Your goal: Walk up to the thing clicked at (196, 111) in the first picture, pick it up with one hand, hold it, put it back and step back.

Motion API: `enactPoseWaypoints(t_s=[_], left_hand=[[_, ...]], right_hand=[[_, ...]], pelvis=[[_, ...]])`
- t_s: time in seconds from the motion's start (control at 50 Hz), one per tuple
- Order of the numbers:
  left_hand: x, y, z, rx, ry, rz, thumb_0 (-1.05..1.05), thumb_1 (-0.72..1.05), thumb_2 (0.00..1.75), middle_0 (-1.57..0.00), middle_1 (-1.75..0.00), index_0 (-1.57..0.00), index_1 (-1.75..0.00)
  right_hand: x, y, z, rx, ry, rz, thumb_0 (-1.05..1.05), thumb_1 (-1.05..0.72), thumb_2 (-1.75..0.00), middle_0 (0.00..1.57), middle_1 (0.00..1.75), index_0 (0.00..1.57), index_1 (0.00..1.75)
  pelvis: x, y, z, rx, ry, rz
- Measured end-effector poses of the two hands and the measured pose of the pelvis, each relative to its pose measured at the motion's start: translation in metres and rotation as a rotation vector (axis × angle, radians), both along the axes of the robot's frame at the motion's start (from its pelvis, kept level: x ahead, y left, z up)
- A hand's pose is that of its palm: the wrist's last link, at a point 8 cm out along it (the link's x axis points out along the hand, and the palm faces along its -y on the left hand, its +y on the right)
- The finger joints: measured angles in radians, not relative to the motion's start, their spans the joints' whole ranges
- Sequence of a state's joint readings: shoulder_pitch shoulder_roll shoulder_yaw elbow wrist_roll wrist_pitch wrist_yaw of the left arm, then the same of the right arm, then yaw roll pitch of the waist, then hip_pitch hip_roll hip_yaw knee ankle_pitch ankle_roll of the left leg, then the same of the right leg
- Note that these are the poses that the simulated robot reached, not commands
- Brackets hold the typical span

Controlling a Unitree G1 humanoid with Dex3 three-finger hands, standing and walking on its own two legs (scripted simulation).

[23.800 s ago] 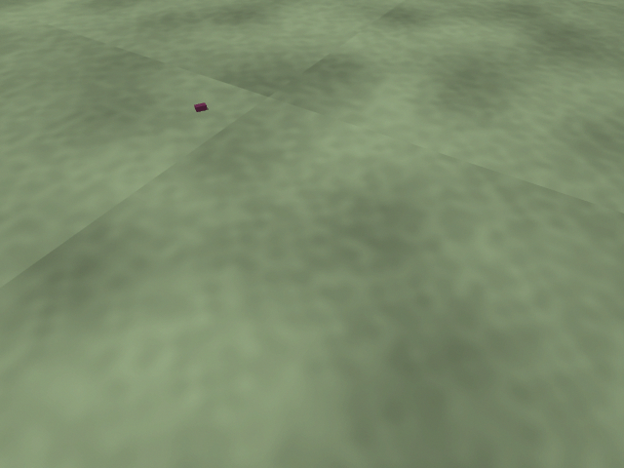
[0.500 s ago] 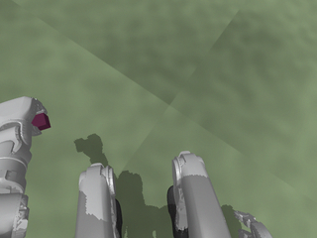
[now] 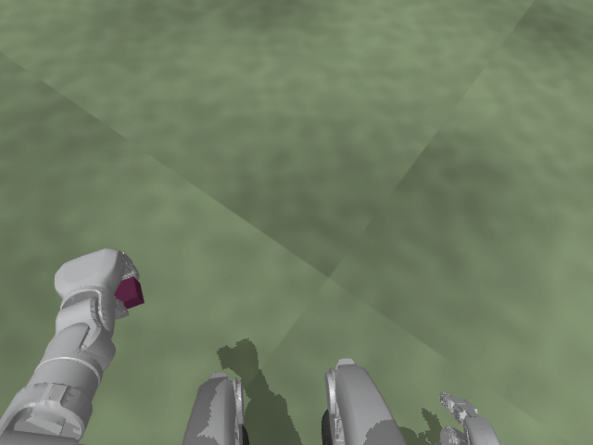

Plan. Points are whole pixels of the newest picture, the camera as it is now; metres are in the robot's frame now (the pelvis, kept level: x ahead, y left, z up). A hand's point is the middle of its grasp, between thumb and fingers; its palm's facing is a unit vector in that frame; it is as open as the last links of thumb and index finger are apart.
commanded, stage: lift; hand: left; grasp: from above
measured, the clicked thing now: (117, 297) +0.38 +0.26 -0.11
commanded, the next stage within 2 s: hold in 0.62 s
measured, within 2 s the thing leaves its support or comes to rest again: neither
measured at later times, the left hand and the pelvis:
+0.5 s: hand (97, 260) +0.37 +0.23 +0.03, palm faces -0.41 -0.18 -0.89, open 6.5 cm; pelvis +0.04 +0.00 +0.11, yaw +0 degrees
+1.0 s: hand (87, 225) +0.39 +0.22 +0.09, palm faces -0.39 -0.16 -0.91, open 6.5 cm; pelvis +0.07 +0.00 +0.14, yaw +0 degrees
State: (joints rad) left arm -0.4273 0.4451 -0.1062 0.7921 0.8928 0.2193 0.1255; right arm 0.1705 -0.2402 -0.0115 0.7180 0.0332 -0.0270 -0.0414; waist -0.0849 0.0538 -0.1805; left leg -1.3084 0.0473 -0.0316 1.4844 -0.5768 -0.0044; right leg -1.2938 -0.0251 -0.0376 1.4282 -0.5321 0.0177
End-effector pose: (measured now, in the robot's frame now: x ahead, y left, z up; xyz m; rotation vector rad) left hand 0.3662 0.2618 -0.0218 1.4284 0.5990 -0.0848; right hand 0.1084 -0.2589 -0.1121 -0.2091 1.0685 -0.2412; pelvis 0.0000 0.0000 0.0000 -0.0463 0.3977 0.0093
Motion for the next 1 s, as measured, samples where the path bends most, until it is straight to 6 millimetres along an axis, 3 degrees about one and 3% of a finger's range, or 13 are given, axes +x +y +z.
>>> enactPoseWaypoints(t_s=[0.18, 0.4, 0.68, 1.0], left_hand=[[0.001, -0.016, 0.050, -0.011, 0.009, -0.017, -0.01, 0.52, 0.00, -1.02, -0.11, -1.06, -0.08], [0.011, -0.024, 0.097, -0.005, 0.010, 0.014, -0.01, 0.51, 0.00, -1.03, -0.10, -1.07, -0.07], [0.019, -0.027, 0.137, -0.005, -0.004, 0.012, -0.01, 0.51, 0.00, -1.04, -0.09, -1.08, -0.06], [0.028, -0.035, 0.167, 0.004, -0.019, -0.011, -0.01, 0.51, 0.00, -1.05, -0.08, -1.08, -0.05]], right_hand=[[-0.003, -0.006, 0.053, -0.020, -0.006, -0.030, 0.00, -0.89, -0.90, 0.20, 0.30, 0.21, 0.29], [-0.001, -0.005, 0.096, -0.005, -0.008, -0.044, 0.00, -0.89, -0.90, 0.20, 0.30, 0.20, 0.29], [0.021, 0.002, 0.123, 0.030, -0.037, -0.029, 0.00, -0.89, -0.89, 0.20, 0.30, 0.20, 0.29], [0.053, 0.002, 0.139, 0.057, -0.089, 0.000, 0.01, -0.89, -0.89, 0.20, 0.30, 0.20, 0.29]], pelvis=[[0.018, -0.001, 0.052, 0.007, -0.076, -0.002], [0.036, -0.002, 0.096, 0.018, -0.154, -0.007], [0.053, 0.001, 0.127, 0.028, -0.220, -0.010], [0.067, -0.001, 0.142, 0.038, -0.265, -0.015]])
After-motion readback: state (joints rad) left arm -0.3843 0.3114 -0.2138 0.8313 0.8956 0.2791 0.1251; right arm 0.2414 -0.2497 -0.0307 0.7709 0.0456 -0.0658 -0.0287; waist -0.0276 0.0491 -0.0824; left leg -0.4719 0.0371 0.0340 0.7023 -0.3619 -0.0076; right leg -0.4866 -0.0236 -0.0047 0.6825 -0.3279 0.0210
